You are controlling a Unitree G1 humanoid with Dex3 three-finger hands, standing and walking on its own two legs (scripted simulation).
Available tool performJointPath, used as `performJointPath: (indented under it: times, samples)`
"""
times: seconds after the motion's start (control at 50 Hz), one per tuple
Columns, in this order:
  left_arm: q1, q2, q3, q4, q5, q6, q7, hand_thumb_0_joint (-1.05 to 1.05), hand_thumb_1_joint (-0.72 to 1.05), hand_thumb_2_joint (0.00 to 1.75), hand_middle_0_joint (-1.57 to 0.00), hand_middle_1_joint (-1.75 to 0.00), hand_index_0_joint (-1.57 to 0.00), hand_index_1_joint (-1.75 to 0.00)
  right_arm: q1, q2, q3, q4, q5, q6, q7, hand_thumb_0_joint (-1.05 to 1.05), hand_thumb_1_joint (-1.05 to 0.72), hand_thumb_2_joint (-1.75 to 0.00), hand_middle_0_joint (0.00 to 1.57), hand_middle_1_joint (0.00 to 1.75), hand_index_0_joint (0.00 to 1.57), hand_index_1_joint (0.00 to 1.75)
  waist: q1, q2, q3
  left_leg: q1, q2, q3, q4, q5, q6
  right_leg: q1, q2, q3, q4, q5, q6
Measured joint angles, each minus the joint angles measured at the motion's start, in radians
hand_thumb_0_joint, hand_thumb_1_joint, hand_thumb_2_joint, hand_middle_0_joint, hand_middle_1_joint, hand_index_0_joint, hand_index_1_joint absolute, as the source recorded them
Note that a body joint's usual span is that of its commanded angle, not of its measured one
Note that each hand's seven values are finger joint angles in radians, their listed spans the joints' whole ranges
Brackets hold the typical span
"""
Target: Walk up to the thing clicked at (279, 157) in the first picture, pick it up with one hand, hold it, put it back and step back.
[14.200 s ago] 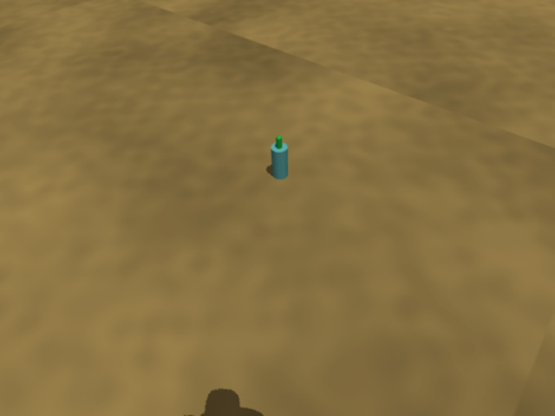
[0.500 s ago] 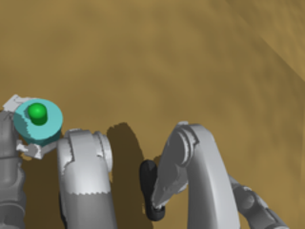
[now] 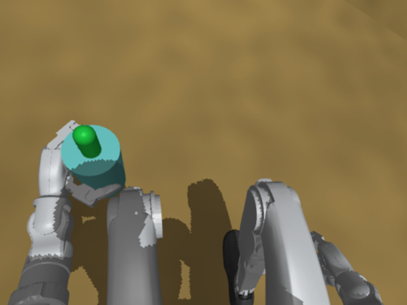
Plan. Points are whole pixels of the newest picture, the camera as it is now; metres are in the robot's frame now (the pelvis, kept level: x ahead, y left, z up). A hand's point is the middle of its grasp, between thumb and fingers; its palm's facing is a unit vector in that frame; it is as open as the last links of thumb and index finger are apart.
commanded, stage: settle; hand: left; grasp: from the side
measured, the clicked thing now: (97, 161) +0.37 +0.21 -0.06
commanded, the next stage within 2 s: lift in 0.80 s
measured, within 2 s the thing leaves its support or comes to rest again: neither
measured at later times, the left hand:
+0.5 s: hand (84, 148) +0.38 +0.23 -0.02, palm faces +0.07 -1.00 -0.05, open 11.5 cm
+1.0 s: hand (73, 143) +0.38 +0.23 +0.01, palm faces +0.09 -1.00 -0.04, open 11.5 cm
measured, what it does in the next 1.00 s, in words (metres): rises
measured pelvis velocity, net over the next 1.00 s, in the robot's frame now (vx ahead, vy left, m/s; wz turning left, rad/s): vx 0.01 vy -0.01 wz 0.08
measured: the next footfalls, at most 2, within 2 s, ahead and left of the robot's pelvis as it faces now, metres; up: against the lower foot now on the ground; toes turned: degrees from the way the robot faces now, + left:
none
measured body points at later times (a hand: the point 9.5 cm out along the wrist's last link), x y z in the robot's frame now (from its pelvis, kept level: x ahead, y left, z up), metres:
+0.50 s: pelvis +0.01 -0.01 +0.04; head +0.21 +0.05 +0.43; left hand +0.37 +0.28 -0.01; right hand +0.20 -0.27 -0.08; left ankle +0.08 +0.12 -0.30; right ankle +0.12 -0.13 -0.30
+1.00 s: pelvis +0.01 -0.01 +0.05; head +0.20 +0.05 +0.46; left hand +0.37 +0.29 +0.01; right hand +0.20 -0.26 -0.07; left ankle +0.08 +0.12 -0.30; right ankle +0.12 -0.13 -0.30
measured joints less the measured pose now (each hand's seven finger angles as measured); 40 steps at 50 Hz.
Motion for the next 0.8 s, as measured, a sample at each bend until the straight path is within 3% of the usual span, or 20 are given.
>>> performJointPath:
  times: [0.2, 0.4, 0.8]
  samples:
    - [-0.013, -0.021, 0.036, -0.03, -0.035, 0.057, -0.068, -0.02, -0.57, 1.06, -0.62, -0.99, -0.66, -1.0, 0.036, 0.007, -0.052, 0.013, 0.039, -0.013, -0.029, 0.0, -0.92, -0.91, 0.21, 0.3, 0.2, 0.3, 0.006, 0.024, -0.046, 0.025, 0.002, 0.031, -0.064, -0.006, -0.01, -0.001, -0.006, 0.025, -0.03, -0.016, -0.014]
    - [-0.033, -0.052, 0.067, -0.022, -0.043, 0.083, -0.117, -0.02, -0.59, 1.08, -0.62, -1.0, -0.66, -1.02, 0.045, 0.002, -0.084, 0.009, 0.056, -0.038, -0.048, 0.0, -0.92, -0.9, 0.21, 0.3, 0.2, 0.3, 0.011, 0.029, -0.079, 0.059, 0.006, 0.05, -0.114, -0.016, -0.014, 0.019, -0.007, 0.04, -0.064, -0.029, -0.019]
    - [-0.06, -0.069, 0.101, 0.012, -0.047, 0.095, -0.156, -0.02, -0.61, 1.11, -0.62, -1.01, -0.66, -1.03, 0.056, 0.019, -0.093, 0.015, 0.057, -0.078, -0.064, 0.01, -0.91, -0.91, 0.21, 0.3, 0.2, 0.3, 0.02, 0.031, -0.102, 0.104, 0.003, 0.073, -0.179, -0.003, -0.012, 0.057, -0.012, 0.058, -0.113, -0.025, -0.02]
